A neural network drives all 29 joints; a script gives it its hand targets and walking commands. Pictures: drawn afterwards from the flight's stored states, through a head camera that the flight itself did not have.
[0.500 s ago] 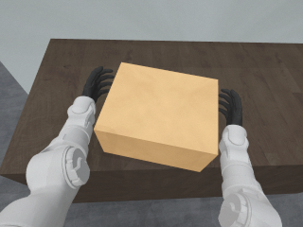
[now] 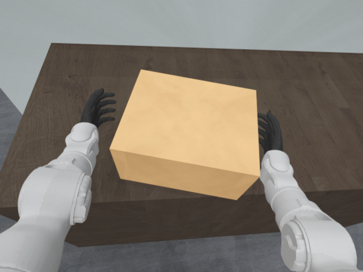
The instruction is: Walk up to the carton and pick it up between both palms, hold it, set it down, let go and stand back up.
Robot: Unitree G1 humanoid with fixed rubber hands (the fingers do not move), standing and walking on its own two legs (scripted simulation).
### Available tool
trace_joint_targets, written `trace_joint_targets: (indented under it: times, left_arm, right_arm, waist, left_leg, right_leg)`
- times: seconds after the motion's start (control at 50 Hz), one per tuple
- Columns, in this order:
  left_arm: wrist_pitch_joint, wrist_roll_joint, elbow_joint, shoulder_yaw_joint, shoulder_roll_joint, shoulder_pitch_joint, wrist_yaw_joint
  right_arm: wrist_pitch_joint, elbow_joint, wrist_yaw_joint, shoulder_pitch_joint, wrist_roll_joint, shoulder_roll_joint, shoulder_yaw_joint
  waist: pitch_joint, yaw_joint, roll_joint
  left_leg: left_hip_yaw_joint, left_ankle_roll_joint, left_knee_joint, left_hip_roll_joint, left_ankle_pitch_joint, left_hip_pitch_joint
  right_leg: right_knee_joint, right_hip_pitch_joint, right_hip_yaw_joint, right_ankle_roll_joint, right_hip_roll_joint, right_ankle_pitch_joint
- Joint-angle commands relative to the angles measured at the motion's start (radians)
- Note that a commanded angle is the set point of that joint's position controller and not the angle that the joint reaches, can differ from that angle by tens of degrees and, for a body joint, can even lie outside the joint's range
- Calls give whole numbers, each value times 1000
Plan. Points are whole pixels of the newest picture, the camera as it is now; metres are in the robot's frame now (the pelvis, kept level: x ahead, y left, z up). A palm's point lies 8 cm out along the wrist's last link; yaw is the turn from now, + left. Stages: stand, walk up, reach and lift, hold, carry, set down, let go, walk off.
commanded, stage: set down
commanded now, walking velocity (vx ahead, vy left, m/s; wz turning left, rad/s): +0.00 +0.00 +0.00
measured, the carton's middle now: (188, 134) +0.45 -0.02 +0.00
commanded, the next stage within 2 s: none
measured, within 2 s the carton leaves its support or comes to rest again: neither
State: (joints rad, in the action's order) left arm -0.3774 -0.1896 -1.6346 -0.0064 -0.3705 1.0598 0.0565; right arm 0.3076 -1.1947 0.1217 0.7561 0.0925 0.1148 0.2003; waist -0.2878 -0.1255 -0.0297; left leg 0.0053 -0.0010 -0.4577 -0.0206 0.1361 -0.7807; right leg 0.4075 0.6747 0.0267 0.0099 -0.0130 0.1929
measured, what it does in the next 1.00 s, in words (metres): stands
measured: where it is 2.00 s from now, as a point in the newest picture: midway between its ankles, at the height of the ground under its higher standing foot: outside the picture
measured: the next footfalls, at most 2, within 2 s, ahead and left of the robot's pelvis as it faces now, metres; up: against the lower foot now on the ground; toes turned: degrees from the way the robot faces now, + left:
none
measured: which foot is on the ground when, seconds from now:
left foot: down 0.00-1.00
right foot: down 0.00-1.00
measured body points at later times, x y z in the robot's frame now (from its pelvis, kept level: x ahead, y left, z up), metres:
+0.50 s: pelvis -0.02 +0.01 +0.00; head +0.05 +0.05 +0.44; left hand +0.48 +0.24 +0.11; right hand +0.41 -0.24 +0.10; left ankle +0.02 +0.11 -0.73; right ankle -0.03 -0.12 -0.73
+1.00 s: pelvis -0.04 +0.01 +0.00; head -0.01 +0.05 +0.45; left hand +0.45 +0.26 +0.17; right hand +0.38 -0.24 +0.14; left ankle +0.02 +0.11 -0.73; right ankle -0.03 -0.12 -0.73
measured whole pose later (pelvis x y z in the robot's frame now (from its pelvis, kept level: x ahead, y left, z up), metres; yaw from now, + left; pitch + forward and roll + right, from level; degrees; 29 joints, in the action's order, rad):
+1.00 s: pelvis -0.04 +0.01 +0.00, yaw +0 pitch +18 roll -2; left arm -0.13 -0.44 -1.54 -0.28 -0.54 1.19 0.10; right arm 0.02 -1.23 0.06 0.93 0.33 0.30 0.01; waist -0.28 -0.13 -0.02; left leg 0.01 0.00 -0.50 -0.02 0.13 -0.68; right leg 0.45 0.58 0.03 0.01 -0.01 0.18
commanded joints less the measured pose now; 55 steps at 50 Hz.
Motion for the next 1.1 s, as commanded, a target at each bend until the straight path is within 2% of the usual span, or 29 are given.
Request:
trace_joint_targets:
  times: [0.0,0.1,0.12,0.14,0.16,0.18,0.22,0.24,0.26,0.28,0.3,0.32,0.34,0.36,0.38,0.4,0.46,0.48,0.56,0.64,0.68,0.8,0.88,0.92,0.98,1.02,1.04,1.06,1.08]
  left_arm:
    - [-64,-148,223,-138,-242,627,-25]
    - [-13,-244,244,-251,-248,679,-11]
    - [9,-233,91,-251,-224,647,-4]
    - [7,-272,225,-264,-270,679,-7]
    - [21,-270,134,-270,-270,669,1]
    - [35,-260,69,-269,-277,659,4]
    - [46,-275,72,-288,-282,673,12]
    - [55,-291,58,-320,-249,655,18]
    - [53,-292,43,-312,-269,666,19]
    - [64,-301,97,-302,-308,677,21]
    - [60,-295,51,-334,-257,687,28]
    - [58,-321,171,-326,-301,727,18]
    - [66,-309,142,-341,-277,717,21]
    - [65,-305,64,-342,-268,695,25]
    - [76,-301,197,-333,-300,734,22]
    - [87,-293,127,-322,-283,691,27]
    - [95,-272,259,-270,-355,746,12]
    - [105,-286,265,-286,-347,769,16]
    - [142,-226,241,-205,-362,693,23]
    - [171,-229,311,-208,-377,689,32]
    - [187,-206,311,-197,-372,638,37]
    - [204,-253,240,-246,-375,609,56]
    - [196,-318,256,-322,-345,682,53]
    - [199,-334,190,-319,-353,648,67]
    - [193,-355,208,-352,-333,640,58]
    - [180,-356,218,-356,-329,606,65]
    - [185,-351,193,-383,-294,615,68]
    - [180,-340,183,-362,-312,584,67]
    - [178,-337,175,-372,-281,533,71]
  right_arm:
    - [55,66,-40,605,167,332,-124]
    - [-12,47,-51,628,227,405,-152]
    - [-45,-12,-50,627,239,383,-171]
    - [-43,128,-54,683,248,404,-172]
    - [-73,19,-54,654,246,385,-176]
    - [-90,-17,-64,663,259,377,-208]
    - [-112,12,-71,693,273,389,-224]
    - [-117,29,-76,705,273,393,-219]
    - [-125,10,-79,695,279,384,-240]
    - [-127,79,-74,725,288,390,-250]
    - [-136,-15,-77,704,269,390,-219]
    - [-131,90,-77,734,287,426,-222]
    - [-130,17,-80,704,297,443,-216]
    - [-130,2,-84,728,299,412,-238]
    - [-130,80,-84,746,308,431,-238]
    - [-142,13,-80,707,298,436,-211]
    - [-123,131,-73,739,310,494,-196]
    - [-122,119,-76,772,326,513,-190]
    - [-124,174,-57,728,307,496,-199]
    - [-147,208,-69,748,354,502,-242]
    - [-151,205,-63,678,350,501,-241]
    - [-208,234,-56,689,370,461,-293]
    - [-243,191,-55,721,366,438,-263]
    - [-264,233,-49,695,355,409,-285]
    - [-266,222,-52,714,340,416,-249]
    - [-266,217,-48,697,348,401,-258]
    - [-262,210,-49,673,335,387,-250]
    - [-263,174,-49,642,350,375,-271]
    - [-256,176,-46,601,345,379,-259]
  waist:
    - [-790,13,261]
    - [-643,-34,244]
    - [-537,-38,218]
    - [-660,-12,213]
    - [-584,-31,208]
    - [-523,-6,224]
    - [-519,-1,201]
    - [-502,-35,164]
    - [-495,-13,166]
    - [-571,9,170]
    - [-514,-38,191]
    - [-598,-10,197]
    - [-542,-54,206]
    - [-524,-29,218]
    - [-634,6,251]
    - [-575,-43,203]
    - [-742,-6,255]
    - [-698,-36,231]
    - [-736,-3,172]
    - [-742,34,203]
    - [-685,5,159]
    - [-530,2,95]
    - [-427,-33,149]
    - [-364,-9,74]
    - [-369,-43,116]
    - [-369,-14,112]
    - [-354,-55,106]
    - [-358,-20,126]
    - [-332,-38,138]
  left_leg:
    - [-4,114,-276,-22,-641,725]
    - [-20,92,-222,-13,-364,669]
    - [-18,76,-202,-12,-263,605]
    - [-11,70,-198,-1,-266,609]
    - [-11,62,-192,-3,-234,583]
    - [-12,60,-168,-5,-185,554]
    - [-20,49,-151,-9,-135,558]
    - [-21,41,-145,-11,-122,527]
    - [-13,40,-143,-7,-115,522]
    - [-8,34,-143,-3,-147,550]
    - [-6,51,-133,-7,-110,548]
    - [-4,53,-125,-2,-148,558]
    - [-14,67,-142,-5,-185,590]
    - [-12,64,-151,-12,-182,567]
    - [-3,71,-151,-1,-224,628]
    - [-17,73,-156,-8,-237,626]
    - [-12,89,-171,0,-391,713]
    - [-17,82,-172,-3,-379,707]
    - [-10,86,-202,12,-513,734]
    - [-7,87,-183,11,-505,770]
    - [-7,81,-168,16,-494,767]
    - [-3,38,-99,22,-245,644]
    - [-13,25,-70,10,-103,632]
    - [-8,-3,-60,13,-10,604]
    - [-19,5,-55,12,5,595]
    - [-9,4,-53,10,14,611]
    - [-21,6,-51,7,0,603]
    - [-23,12,-55,6,-1,614]
    - [-24,15,-49,11,5,605]
  right_leg:
    - [94,100,69,-11,-18,-374]
    - [82,93,87,-15,4,-259]
    - [67,108,68,-10,7,-176]
    - [85,44,73,-10,17,-234]
    - [70,56,63,-4,18,-223]
    - [78,43,60,-5,24,-181]
    - [69,46,55,-11,23,-136]
    - [63,46,61,-16,13,-142]
    - [55,23,59,-8,18,-147]
    - [66,-2,52,-6,27,-191]
    - [44,36,58,-9,11,-138]
    - [53,-13,69,-7,16,-181]
    - [46,13,71,-8,10,-203]
    - [51,32,63,-18,10,-176]
    - [48,0,67,-9,11,-222]
    - [49,28,74,0,3,-245]
    - [62,-59,62,3,-2,-401]
    - [55,-31,75,3,-1,-380]
    - [70,-142,57,19,-15,-575]
    - [63,-149,46,17,-9,-565]
    - [54,-217,40,14,-12,-614]
    - [35,-257,21,22,8,-445]
    - [11,-136,53,11,11,-190]
    - [-19,-147,32,2,25,-59]
    - [-6,-108,52,-12,20,-56]
    - [-14,-113,50,-6,20,-27]
    - [-20,-101,64,-14,16,-38]
    - [-15,-112,53,-14,16,-34]
    - [-21,-122,50,-15,17,-35]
